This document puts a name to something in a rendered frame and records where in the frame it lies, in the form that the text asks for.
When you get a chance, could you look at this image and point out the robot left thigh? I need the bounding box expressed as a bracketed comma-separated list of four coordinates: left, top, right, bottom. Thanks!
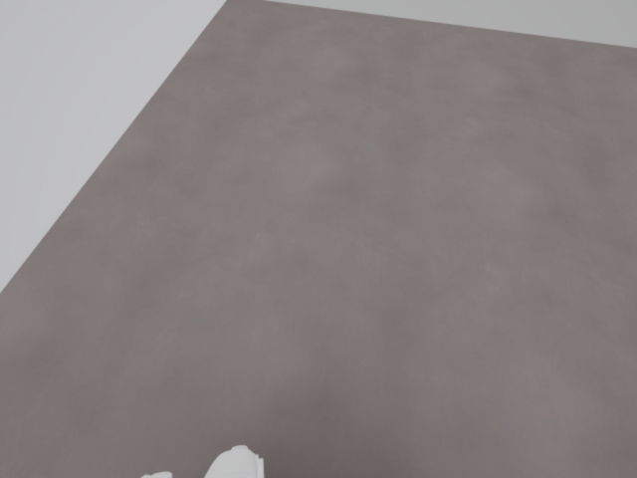
[204, 449, 264, 478]

